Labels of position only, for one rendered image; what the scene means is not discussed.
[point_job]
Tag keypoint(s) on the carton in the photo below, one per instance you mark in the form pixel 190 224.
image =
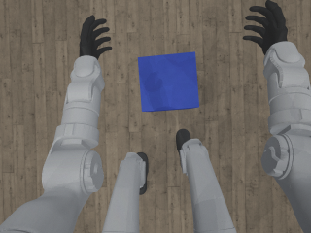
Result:
pixel 168 82

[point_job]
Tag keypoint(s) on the robot right hand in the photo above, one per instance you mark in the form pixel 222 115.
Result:
pixel 274 24

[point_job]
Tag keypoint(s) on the right robot upper arm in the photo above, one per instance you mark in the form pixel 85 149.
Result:
pixel 287 158

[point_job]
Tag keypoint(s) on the robot right forearm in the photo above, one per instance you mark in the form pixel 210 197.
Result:
pixel 288 90

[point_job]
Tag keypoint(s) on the robot left shin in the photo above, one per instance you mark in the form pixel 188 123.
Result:
pixel 132 155

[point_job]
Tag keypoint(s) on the robot left hand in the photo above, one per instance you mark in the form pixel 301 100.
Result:
pixel 88 44

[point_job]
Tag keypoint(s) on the right robot foot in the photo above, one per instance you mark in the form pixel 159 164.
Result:
pixel 182 136

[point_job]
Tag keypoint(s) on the robot left forearm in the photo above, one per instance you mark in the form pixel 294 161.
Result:
pixel 81 110

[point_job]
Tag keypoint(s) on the left robot upper arm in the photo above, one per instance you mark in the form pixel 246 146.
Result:
pixel 69 177

